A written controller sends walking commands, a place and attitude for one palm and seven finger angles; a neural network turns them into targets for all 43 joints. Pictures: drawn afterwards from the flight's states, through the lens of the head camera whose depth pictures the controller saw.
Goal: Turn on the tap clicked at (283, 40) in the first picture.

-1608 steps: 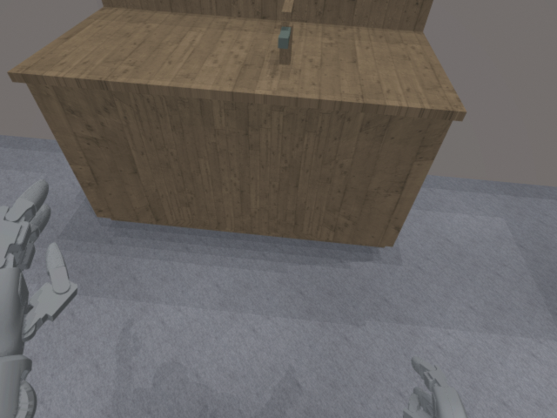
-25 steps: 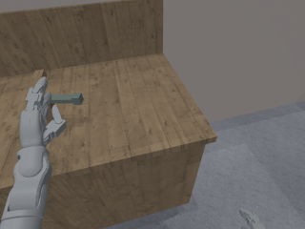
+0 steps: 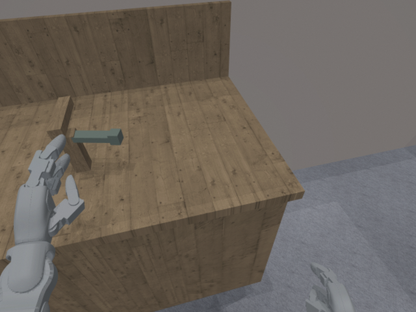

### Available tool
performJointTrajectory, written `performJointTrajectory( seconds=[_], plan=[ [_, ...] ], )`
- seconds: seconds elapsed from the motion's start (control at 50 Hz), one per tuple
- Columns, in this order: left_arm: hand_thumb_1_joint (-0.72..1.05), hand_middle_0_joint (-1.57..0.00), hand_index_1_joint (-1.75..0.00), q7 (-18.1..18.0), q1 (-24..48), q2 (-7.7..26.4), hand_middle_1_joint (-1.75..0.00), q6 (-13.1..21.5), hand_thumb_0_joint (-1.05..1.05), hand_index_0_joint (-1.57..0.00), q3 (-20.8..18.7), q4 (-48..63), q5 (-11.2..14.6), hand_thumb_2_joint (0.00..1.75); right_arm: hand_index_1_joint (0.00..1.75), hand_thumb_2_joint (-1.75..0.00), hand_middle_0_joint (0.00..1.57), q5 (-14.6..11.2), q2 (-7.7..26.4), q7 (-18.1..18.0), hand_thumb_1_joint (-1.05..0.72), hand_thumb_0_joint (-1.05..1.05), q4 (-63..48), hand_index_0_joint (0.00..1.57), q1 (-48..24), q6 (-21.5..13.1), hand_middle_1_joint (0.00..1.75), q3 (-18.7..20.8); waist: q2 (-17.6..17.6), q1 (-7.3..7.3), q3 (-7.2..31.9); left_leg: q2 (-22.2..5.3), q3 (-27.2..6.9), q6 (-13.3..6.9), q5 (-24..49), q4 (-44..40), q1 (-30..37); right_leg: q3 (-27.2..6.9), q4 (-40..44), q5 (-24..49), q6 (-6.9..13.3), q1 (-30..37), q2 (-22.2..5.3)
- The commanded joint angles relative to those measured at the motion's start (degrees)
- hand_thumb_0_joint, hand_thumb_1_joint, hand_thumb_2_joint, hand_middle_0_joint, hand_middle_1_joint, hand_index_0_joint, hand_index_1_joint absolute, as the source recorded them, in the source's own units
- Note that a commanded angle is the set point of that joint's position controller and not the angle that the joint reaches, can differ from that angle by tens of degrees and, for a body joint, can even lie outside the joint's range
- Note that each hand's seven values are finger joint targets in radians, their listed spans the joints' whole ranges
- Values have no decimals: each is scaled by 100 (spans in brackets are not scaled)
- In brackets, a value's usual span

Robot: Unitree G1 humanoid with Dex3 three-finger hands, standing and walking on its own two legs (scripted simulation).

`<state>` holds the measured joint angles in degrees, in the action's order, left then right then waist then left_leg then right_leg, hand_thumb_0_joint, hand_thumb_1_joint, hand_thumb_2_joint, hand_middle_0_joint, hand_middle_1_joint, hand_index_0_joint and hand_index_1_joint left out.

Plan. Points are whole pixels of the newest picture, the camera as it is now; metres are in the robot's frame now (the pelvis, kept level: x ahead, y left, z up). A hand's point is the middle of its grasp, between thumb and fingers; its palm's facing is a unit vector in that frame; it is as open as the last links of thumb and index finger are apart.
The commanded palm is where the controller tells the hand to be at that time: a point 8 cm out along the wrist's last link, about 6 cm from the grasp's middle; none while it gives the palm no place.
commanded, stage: draw the hand back beside the body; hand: left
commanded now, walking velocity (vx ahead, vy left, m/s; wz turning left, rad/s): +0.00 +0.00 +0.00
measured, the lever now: (115, 136) +0.45 +0.28 +0.10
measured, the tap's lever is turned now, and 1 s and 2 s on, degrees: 74 74 74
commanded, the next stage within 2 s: step back with the hand held close in 0.48 s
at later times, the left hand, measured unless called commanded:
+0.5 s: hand (66, 218) +0.20 +0.25 +0.15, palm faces +0.41 -0.85 -0.32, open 7.4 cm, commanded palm +0.16 +0.29 +0.17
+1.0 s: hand (55, 238) +0.17 +0.25 +0.14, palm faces +0.33 -0.84 -0.43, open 7.4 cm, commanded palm +0.13 +0.29 +0.17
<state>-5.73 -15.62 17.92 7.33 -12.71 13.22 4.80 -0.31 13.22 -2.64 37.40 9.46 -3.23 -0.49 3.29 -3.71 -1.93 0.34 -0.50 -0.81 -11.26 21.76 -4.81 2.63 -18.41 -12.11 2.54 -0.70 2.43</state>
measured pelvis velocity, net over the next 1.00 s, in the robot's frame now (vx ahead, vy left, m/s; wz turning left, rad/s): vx -0.03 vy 0.01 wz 0.01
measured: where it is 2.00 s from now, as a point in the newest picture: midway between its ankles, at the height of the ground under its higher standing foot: outside the picture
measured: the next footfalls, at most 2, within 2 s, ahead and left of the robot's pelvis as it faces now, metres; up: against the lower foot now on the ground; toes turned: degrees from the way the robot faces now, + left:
left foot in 1.60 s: -0.02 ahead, +0.15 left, +0.00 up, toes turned +3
right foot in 1.88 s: -0.11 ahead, -0.10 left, +0.00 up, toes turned +4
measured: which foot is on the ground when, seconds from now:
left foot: down 0.00-1.00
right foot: down 0.00-1.00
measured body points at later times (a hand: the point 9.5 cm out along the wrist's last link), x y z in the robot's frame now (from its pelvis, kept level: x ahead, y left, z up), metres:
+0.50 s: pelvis +0.00 +0.00 +0.00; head -0.02 -0.01 +0.45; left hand +0.17 +0.29 +0.17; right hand +0.20 -0.21 -0.09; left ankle +0.01 +0.11 -0.75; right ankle -0.01 -0.09 -0.75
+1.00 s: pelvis -0.03 +0.01 -0.01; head -0.02 +0.00 +0.44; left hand +0.15 +0.29 +0.16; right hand +0.15 -0.23 -0.09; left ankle +0.01 +0.11 -0.75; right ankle -0.01 -0.09 -0.75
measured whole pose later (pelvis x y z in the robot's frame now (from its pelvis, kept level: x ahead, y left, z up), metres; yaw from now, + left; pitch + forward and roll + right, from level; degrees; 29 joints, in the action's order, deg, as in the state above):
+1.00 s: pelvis -0.03 +0.01 -0.01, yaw +0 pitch +0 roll -1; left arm -6.3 -29.3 21.9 7.6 -16.9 27.3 3.5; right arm -0.5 13.9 -4.7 32.3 10.3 0.0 0.5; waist 2.9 -1.7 -1.3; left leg 0.7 -0.7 -1.7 -11.3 29.7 -18.6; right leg 3.2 -26.7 -12.5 1.5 -14.5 1.8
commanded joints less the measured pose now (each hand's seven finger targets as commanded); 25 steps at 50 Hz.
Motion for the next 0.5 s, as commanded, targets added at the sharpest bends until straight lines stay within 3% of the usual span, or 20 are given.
performJointTrajectory(
  seconds=[0.0,0.04,0.08,0.14,0.18,0.2,0.24,0.3,0.36,0.4,0.42,0.48],
  plan=[
    [90,-20,-30,-102,618,1068,-30,396,0,-20,-600,1604,6,90,30,-90,20,9,584,-27,-90,0,-1001,20,-821,-345,30,206,-39,63,603,-96,-140,-115,835,-220,334,-167,284,886,-37,-339,-184],
    [90,-20,-30,-100,397,1042,-30,400,0,-20,-634,1736,-5,90,30,-90,20,8,576,-17,-90,0,-999,20,-794,-339,30,206,93,60,585,-108,-172,-89,865,-224,303,-164,258,877,-15,-326,-182],
    [90,-20,-30,-100,107,1055,-30,371,0,-20,-695,1753,3,90,30,-90,20,20,570,-6,-90,0,-1012,20,-778,-338,30,207,-21,37,530,-115,-192,-82,902,-204,219,-134,226,911,-21,-320,-181],
    [90,-20,-30,-100,-191,1061,-30,367,0,-20,-735,2044,-22,90,30,-90,20,20,561,5,-90,0,-1043,20,-746,-348,30,213,223,33,545,-130,-191,-71,997,-146,225,-146,189,978,-8,-339,-193],
    [90,-20,-30,-99,-414,1031,-30,353,0,-20,-737,2119,-17,90,30,-90,20,28,579,10,-90,0,-1062,20,-716,-366,30,222,62,31,522,-139,-206,-60,1031,-120,162,-115,157,1010,-14,-336,-185],
    [90,-20,-30,-109,-337,1066,-30,346,0,-20,-743,2126,-23,90,30,-90,20,23,586,3,-90,0,-1055,20,-719,-371,30,227,-28,37,569,-136,-214,-71,1045,-104,184,-119,143,1025,-18,-353,-182],
    [90,-20,-30,-132,-88,1042,-30,338,0,-20,-694,2165,-58,90,30,-90,20,24,580,-15,-90,0,-1021,20,-719,-390,30,215,238,82,451,-129,-229,-59,898,-107,180,-131,154,847,-15,-470,-188],
    [90,-20,-30,-154,-58,996,-30,318,0,-20,-657,1964,-46,90,30,-90,20,18,588,-43,-90,0,-999,20,-729,-413,30,215,-79,89,350,-119,-251,-81,715,-101,133,-110,170,695,-25,-539,-177],
    [90,-20,-30,-166,-76,1045,-30,337,0,-20,-715,1983,-55,90,30,-90,20,24,576,-61,-90,0,-1004,20,-744,-425,30,209,66,56,459,-105,-250,-91,675,-115,177,-124,155,650,-25,-502,-194],
    [90,-20,-30,-163,-198,1048,-30,331,0,-20,-732,1925,-34,90,30,-90,20,34,581,-57,-90,0,-995,20,-739,-423,30,212,-163,36,476,-102,-241,-107,755,-89,146,-121,158,756,-31,-450,-200],
    [90,-20,-30,-149,-130,1006,-30,334,0,-20,-680,2006,-56,90,30,-90,20,20,582,-47,-90,0,-986,20,-765,-413,30,201,107,57,410,-106,-251,-84,778,-110,148,-131,149,741,-10,-475,-198],
    [90,-20,-30,-162,-199,1049,-30,347,0,-20,-722,2043,-53,90,30,-90,20,32,571,-30,-90,0,-998,20,-720,-427,30,203,83,31,459,-112,-272,-63,802,-117,105,-111,115,782,-4,-422,-201]
  ],
)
